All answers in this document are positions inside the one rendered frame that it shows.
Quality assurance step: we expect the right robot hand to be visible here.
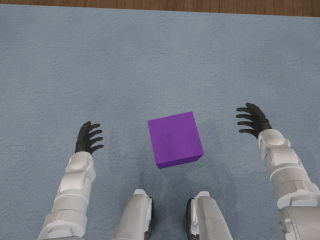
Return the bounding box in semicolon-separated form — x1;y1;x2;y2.
236;103;272;139

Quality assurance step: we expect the robot right thigh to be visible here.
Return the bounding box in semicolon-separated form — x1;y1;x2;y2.
191;196;233;240

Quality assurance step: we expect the left robot hand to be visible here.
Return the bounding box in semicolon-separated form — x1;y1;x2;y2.
75;121;104;155

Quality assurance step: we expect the robot right upper arm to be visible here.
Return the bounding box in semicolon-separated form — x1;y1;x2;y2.
277;206;320;240

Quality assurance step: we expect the robot right forearm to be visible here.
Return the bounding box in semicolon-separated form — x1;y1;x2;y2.
257;129;320;209

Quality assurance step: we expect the carton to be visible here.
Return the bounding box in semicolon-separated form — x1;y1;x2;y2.
147;111;204;169

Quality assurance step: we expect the right robot foot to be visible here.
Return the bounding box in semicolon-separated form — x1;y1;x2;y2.
186;198;200;240

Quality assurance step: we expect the robot left forearm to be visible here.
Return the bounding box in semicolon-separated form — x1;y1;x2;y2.
37;151;96;240

